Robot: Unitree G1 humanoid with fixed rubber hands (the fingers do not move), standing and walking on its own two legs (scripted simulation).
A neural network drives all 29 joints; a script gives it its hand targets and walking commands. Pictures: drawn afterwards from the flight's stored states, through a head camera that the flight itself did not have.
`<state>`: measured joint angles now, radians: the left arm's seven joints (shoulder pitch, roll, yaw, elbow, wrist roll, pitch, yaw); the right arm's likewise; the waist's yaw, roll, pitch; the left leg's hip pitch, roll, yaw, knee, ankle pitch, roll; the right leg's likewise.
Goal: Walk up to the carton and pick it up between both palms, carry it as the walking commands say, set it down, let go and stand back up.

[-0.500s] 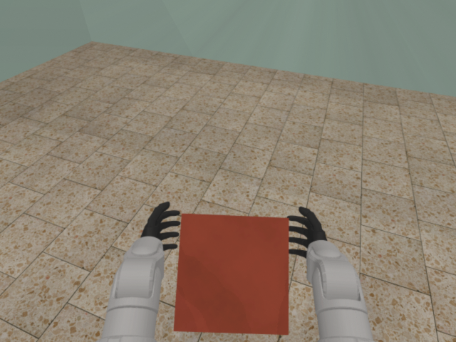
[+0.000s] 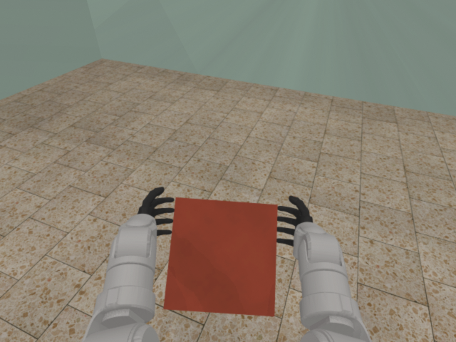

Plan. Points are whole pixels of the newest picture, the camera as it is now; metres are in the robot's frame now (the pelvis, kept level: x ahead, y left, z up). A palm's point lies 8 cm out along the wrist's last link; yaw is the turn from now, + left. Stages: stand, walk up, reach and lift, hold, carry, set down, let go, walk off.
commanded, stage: set down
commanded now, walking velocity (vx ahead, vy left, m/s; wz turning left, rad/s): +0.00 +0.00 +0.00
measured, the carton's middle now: (222, 251) +0.34 +0.00 -0.05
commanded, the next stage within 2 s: none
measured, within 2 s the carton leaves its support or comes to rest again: neither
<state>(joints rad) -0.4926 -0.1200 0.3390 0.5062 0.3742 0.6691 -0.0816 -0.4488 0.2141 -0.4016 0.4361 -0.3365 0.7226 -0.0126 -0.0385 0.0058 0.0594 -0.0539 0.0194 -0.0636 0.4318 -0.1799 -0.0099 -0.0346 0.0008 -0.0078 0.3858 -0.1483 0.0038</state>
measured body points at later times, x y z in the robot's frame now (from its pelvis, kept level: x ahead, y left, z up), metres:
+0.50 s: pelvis +0.03 +0.01 +0.00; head +0.06 +0.01 +0.45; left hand +0.37 +0.13 -0.01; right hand +0.34 -0.17 -0.01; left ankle +0.06 +0.14 -0.74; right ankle +0.06 -0.13 -0.74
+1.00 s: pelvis +0.00 +0.01 -0.05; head +0.14 +0.01 +0.38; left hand +0.38 +0.12 -0.10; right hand +0.35 -0.16 -0.11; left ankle +0.06 +0.14 -0.74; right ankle +0.06 -0.13 -0.74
